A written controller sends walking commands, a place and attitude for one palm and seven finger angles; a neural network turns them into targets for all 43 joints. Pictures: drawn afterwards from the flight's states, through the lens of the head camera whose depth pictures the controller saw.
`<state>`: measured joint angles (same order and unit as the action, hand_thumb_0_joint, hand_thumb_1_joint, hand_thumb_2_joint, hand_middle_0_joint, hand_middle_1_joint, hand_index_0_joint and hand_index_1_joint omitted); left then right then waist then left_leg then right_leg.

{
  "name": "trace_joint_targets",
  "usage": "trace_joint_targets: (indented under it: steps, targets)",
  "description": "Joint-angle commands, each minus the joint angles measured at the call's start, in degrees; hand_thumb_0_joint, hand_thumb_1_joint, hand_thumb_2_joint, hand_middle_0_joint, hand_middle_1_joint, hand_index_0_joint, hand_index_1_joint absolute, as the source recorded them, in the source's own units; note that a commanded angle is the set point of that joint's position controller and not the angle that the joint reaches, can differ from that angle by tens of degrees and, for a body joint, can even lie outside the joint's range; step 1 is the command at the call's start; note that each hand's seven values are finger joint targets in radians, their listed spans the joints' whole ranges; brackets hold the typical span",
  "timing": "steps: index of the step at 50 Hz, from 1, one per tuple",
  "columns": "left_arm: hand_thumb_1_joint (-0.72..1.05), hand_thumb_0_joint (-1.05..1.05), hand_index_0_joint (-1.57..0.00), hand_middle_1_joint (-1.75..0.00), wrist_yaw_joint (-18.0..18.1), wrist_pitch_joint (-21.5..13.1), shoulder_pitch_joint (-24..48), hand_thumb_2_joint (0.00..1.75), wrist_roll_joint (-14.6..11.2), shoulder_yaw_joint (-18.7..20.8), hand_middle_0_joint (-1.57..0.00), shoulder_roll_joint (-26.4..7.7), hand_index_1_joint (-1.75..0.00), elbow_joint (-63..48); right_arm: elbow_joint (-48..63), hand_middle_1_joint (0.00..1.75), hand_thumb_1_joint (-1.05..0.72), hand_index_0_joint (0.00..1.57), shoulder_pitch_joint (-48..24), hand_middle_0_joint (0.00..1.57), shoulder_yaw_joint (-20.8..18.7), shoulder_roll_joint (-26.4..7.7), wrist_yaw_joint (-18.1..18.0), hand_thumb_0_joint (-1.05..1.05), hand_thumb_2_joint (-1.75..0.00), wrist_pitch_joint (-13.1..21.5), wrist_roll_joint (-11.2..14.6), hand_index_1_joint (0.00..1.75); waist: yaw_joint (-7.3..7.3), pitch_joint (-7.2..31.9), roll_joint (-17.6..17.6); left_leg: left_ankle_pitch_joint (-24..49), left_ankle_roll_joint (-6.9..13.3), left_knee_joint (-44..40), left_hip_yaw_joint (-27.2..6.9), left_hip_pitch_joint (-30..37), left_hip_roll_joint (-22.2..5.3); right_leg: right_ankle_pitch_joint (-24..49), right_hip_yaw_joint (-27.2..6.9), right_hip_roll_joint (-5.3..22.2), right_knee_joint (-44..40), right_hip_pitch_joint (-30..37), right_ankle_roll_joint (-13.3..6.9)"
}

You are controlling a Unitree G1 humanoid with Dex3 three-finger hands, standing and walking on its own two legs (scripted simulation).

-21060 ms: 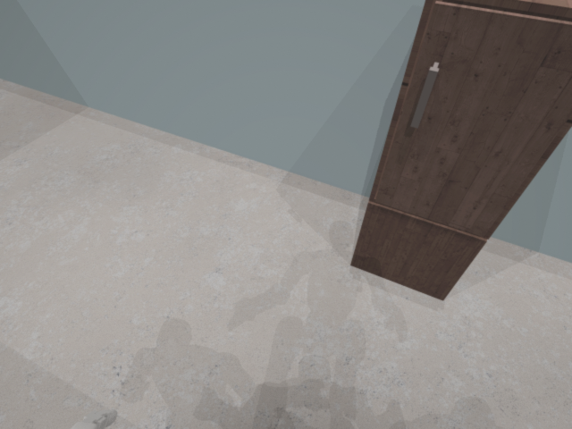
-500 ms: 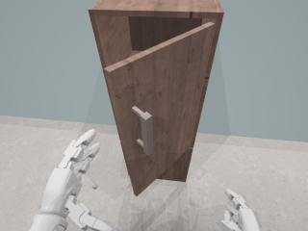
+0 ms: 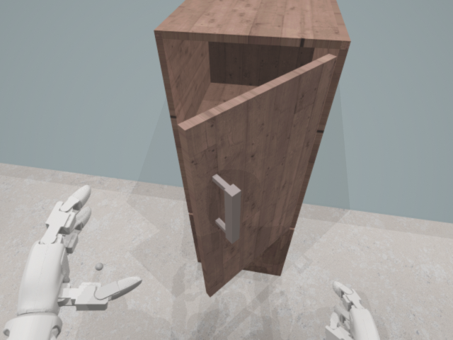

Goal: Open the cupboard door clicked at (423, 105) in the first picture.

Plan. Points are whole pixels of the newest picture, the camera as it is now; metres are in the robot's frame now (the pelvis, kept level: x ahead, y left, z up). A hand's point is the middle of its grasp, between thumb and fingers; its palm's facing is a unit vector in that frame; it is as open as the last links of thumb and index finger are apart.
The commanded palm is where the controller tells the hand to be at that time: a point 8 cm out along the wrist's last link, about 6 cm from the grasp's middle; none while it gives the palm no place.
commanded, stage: draw the hand back to the body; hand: left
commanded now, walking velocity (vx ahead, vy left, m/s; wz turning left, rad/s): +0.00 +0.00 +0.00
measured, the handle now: (225, 210) +0.33 +0.04 +0.07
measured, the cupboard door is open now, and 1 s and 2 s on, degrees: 51 51 51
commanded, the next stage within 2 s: step back with the hand held close in 0.76 s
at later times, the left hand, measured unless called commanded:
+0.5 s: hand (56, 221) +0.22 +0.25 +0.17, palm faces +0.45 -0.80 -0.40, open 8.0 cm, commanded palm +0.16 +0.29 +0.18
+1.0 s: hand (54, 226) +0.21 +0.25 +0.18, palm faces +0.43 -0.80 -0.43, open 7.4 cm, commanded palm +0.15 +0.28 +0.19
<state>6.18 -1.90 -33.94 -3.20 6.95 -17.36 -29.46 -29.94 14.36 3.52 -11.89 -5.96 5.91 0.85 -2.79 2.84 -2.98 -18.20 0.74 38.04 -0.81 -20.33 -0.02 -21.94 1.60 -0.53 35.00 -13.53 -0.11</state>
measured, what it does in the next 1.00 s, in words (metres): stands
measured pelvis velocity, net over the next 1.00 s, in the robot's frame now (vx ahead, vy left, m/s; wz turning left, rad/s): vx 0.00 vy -0.01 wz -0.02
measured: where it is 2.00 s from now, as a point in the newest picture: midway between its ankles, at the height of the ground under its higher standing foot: outside the picture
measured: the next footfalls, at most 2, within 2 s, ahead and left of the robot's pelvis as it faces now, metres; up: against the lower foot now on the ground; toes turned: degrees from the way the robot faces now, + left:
left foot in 1.74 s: -0.04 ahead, +0.13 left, +0.00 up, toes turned +1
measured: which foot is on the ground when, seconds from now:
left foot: down 0.00-1.00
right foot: down 0.00-1.00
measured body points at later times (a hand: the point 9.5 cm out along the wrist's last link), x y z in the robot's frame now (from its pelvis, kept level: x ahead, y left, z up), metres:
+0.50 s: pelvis +0.02 -0.01 +0.02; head +0.01 -0.02 +0.47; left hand +0.19 +0.29 +0.20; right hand +0.21 -0.23 -0.07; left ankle +0.02 +0.11 -0.72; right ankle -0.04 -0.12 -0.72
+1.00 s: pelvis +0.00 -0.01 +0.02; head +0.00 -0.03 +0.47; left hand +0.18 +0.29 +0.20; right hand +0.19 -0.24 -0.07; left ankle +0.02 +0.11 -0.72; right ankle -0.04 -0.12 -0.72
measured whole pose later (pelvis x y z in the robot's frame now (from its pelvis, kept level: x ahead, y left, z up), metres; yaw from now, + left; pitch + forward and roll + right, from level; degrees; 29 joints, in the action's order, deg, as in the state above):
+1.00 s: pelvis +0.00 -0.01 +0.02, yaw -1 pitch -2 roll -1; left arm 6.3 -6.1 -26.7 -3.8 21.6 -20.8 -22.4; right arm -35.1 9.7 0.8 -12.9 -4.4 2.1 0.6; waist -2.4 -0.3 -3.6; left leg -13.0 -0.3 26.4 -0.5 -11.5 -1.9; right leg -14.8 1.0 -2.4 20.6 -3.9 -1.1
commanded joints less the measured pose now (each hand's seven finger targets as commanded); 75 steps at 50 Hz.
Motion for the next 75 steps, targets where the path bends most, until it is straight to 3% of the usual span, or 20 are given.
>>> trace_joint_targets:
  steps: [1,12,19,23,27,36,43,44,45,46,49,52,56,57,60,64,69,71,73,75]
  targets:
    - [0.27,0.0,-0.18,-0.3,1.86,-4.49,4.92,0.63,0.25,8.46,-0.18,-8.23,-0.3,-11.97,8.16,0.3,-0.9,0.2,-8.25,0.2,-2.42,-5.86,-0.75,0.0,-0.9,3.57,-0.52,0.3,0.06,2.81,0.45,10.51,0.6,-8.74,-0.42,10.34,-0.71,12.36,0.29,0.49,-8.96,-2.7,-0.97]
    - [0.65,0.0,-0.19,-0.3,2.09,-4.68,7.29,0.8,-0.29,16.1,-0.19,-11.68,-0.3,-7.97,5.06,0.3,-0.9,0.2,-9.78,0.2,-3.37,-6.47,0.03,0.0,-0.9,2.63,-0.79,0.3,-0.97,2.2,0.99,19.85,0.37,-12.33,0.55,14.32,-1.16,20.27,0.38,0.31,-11.99,3.38,-0.81]
    - [0.9,0.0,-0.2,-0.3,2.18,-4.93,10.93,0.9,-0.89,20.25,-0.2,-13.98,-0.3,-8.12,4.22,0.3,-0.9,0.2,-10.25,0.2,-3.9,-6.44,0.29,0.0,-0.9,1.89,-0.69,0.3,-1.0,3.09,-2.37,22.29,0.25,-13.43,1.4,16.73,-1.04,22.77,0.15,0.37,-13.48,5.07,-0.66]
    - [0.9,0.0,-0.2,-0.3,1.54,-4.53,8.56,0.9,-0.98,16.8,-0.2,-10.4,-0.3,-5.36,4.02,0.3,-0.9,0.2,-10.18,0.2,-4.29,-6.79,0.86,0.0,-0.9,1.69,-0.67,0.3,-0.65,1.89,-1.01,23.77,0.51,-13.83,1.59,17.04,-1.21,24.04,0.25,0.44,-13.87,5.13,-0.33]
    - [0.9,0.0,-0.2,-0.3,1.67,-4.53,9.0,0.9,-1.0,18.38,-0.2,-12.53,-0.3,-5.1,3.93,0.3,-0.9,0.2,-10.75,0.2,-4.65,-7.07,0.88,0.0,-0.9,1.24,-0.86,0.3,-1.08,2.44,2.27,22.36,0.85,-14.13,1.81,16.69,-0.88,24.87,0.16,0.37,-14.58,6.18,-0.28]
    - [0.9,0.0,-0.2,-0.3,1.69,-5.44,10.87,0.9,-0.94,18.96,-0.2,-12.97,-0.3,-7.14,3.41,0.3,-0.9,0.2,-11.29,0.2,-4.5,-6.39,0.61,0.0,-0.9,1.54,-0.77,0.3,-0.91,2.06,-2.01,21.17,0.73,-14.28,2.33,18.11,-0.38,24.39,-0.16,0.44,-15.82,6.02,-0.25]
    - [0.9,0.0,-0.2,-0.3,1.37,-5.65,10.89,0.9,-1.24,18.36,-0.2,-12.16,-0.3,-3.82,3.04,0.3,-0.9,0.2,-11.92,0.2,-4.75,-6.5,0.46,0.0,-0.9,1.53,-0.73,0.3,-0.82,-0.67,0.93,16.76,1.09,-15.36,2.46,17.41,-0.5,20.71,-0.76,0.45,-17.4,4.9,0.03]
    - [0.9,0.0,-0.2,-0.3,1.6,-6.26,15.52,0.9,-1.32,19.89,-0.2,-14.52,-0.3,-7.92,3.24,0.3,-0.9,0.2,-12.29,0.2,-4.71,-6.58,0.43,0.0,-0.9,1.73,-0.67,0.3,-0.88,0.87,0.08,16.45,1.14,-15.24,2.38,18.04,-0.35,20.33,-0.91,0.5,-17.71,5.23,0.0]
    - [0.9,0.0,-0.2,-0.3,1.95,-8.2,18.82,0.9,-0.72,27.12,-0.2,-21.5,-0.3,-8.03,4.31,0.3,-0.9,0.2,-10.65,0.2,-4.8,-7.92,0.63,0.0,-0.9,0.57,-0.27,0.3,1.25,-3.3,2.13,14.34,2.06,-12.42,0.95,15.37,-1.27,23.65,-6.01,3.12,-21.33,-0.46,0.31]
    - [0.9,0.0,-0.2,-0.3,1.2,-8.34,13.19,0.9,-0.59,23.19,-0.2,-16.58,-0.3,-3.35,3.19,0.3,-0.9,0.2,-11.11,0.2,-4.91,-7.24,0.72,0.0,-0.9,-0.41,-0.59,0.3,1.65,-2.3,4.3,14.47,2.03,-10.92,0.45,15.17,-1.13,26.98,-6.39,4.47,-20.95,0.08,0.3]
    - [0.9,0.0,-0.2,-0.3,0.63,-8.11,9.03,0.9,-0.13,20.39,-0.2,-13.99,-0.3,-2.5,4.36,0.3,-0.9,0.2,-10.98,0.2,-5.41,-7.53,1.08,0.0,-0.9,-2.23,-0.44,0.3,1.96,0.02,4.44,19.24,1.5,-10.15,1.54,15.15,-1.41,35.7,-5.31,5.15,-18.47,1.65,1.08]
    - [0.9,0.0,-0.2,-0.3,0.93,-8.29,5.89,0.9,-0.08,20.38,-0.2,-14.06,-0.3,-4.96,5.43,0.3,-0.9,0.2,-10.71,0.2,-6.05,-8.08,1.05,0.0,-0.9,-3.45,-0.2,0.3,1.89,4.43,-0.6,27.18,1.45,-11.16,1.51,16.5,-2.82,36.24,-3.5,4.56,-15.55,3.66,1.38]
    - [0.9,0.0,-0.2,-0.3,1.63,-8.33,3.84,0.9,-0.29,22.8,-0.2,-16.54,-0.3,-9.06,7.16,0.3,-0.9,0.2,-10.49,0.2,-6.46,-7.81,0.98,0.0,-0.9,-4.63,0.15,0.3,1.94,7.47,2.43,29.6,1.19,-11.39,1.3,16.51,-3.87,34.74,-3.35,3.37,-13.9,3.67,1.36]
    - [0.9,0.0,-0.2,-0.3,1.91,-8.52,3.79,0.9,-0.23,24.03,-0.2,-17.91,-0.3,-10.09,7.25,0.3,-0.9,0.2,-10.86,0.2,-6.54,-7.85,0.76,0.0,-0.9,-4.85,0.12,0.3,1.81,7.94,1.09,30.41,1.23,-11.65,1.08,15.78,-3.96,35.05,-3.16,3.43,-13.13,4.52,1.19]
    - [0.9,0.0,-0.2,-0.3,2.34,-9.04,2.51,0.9,-0.48,25.03,-0.2,-18.22,-0.3,-11.32,8.21,0.3,-0.9,0.2,-10.48,0.2,-6.59,-7.64,0.73,0.0,-0.9,-5.0,0.24,0.3,1.8,7.4,0.72,27.62,1.11,-12.64,0.33,12.9,-4.49,30.08,-3.29,2.64,-12.15,4.12,1.12]
    - [0.9,0.0,-0.2,-0.3,2.79,-10.07,0.82,0.9,-0.38,25.36,-0.2,-17.69,-0.3,-11.92,8.47,0.3,-0.9,0.2,-9.98,0.2,-6.7,-8.05,0.84,0.0,-0.9,-4.32,0.16,0.3,1.84,5.8,-4.06,19.84,1.42,-15.48,-1.46,7.37,-5.52,21.32,-3.12,1.5,-10.52,4.4,1.03]
    - [0.9,0.0,-0.2,-0.3,3.01,-11.7,1.54,0.9,0.82,24.97,-0.2,-15.48,-0.3,-10.52,8.69,0.3,-0.9,0.2,-9.38,0.2,-6.76,-9.21,1.01,0.0,-0.9,-2.23,0.04,0.3,2.24,0.36,-8.17,-12.35,3.94,-24.52,-6.57,-12.03,-9.04,9.01,-2.3,-1.05,-3.37,10.94,1.31]
    - [0.9,0.0,-0.2,-0.3,3.09,-12.09,2.58,0.9,1.57,24.89,-0.2,-14.51,-0.3,-9.25,8.45,0.3,-0.9,0.2,-9.02,0.2,-6.98,-9.47,1.06,0.0,-0.9,-1.27,0.09,0.3,2.25,-1.04,-8.35,-21.08,5.07,-26.5,-8.48,-19.62,-10.52,7.15,-1.78,-2.16,0.59,14.27,1.57]
    - [0.9,0.0,-0.2,-0.3,3.09,-12.56,4.34,0.9,2.07,25.23,-0.2,-14.73,-0.3,-9.57,8.19,0.3,-0.9,0.2,-8.77,0.2,-7.08,-9.29,0.96,0.0,-0.9,-0.38,-0.09,0.3,2.13,-0.89,-8.31,-24.28,5.64,-27.46,-9.76,-23.3,-11.38,6.47,-1.18,-2.72,3.63,16.47,1.48]
    - [0.9,0.0,-0.2,-0.3,3.0,-13.0,4.9,0.9,2.11,25.11,-0.2,-14.76,-0.3,-10.47,7.86,0.3,-0.9,0.2,-8.09,0.2,-7.27,-8.95,1.29,0.0,-0.9,0.52,-0.09,0.3,2.3,-0.17,-5.76,-22.45,5.03,-23.83,-8.45,-20.77,-9.83,4.57,-2.65,-2.15,0.8,13.34,0.54]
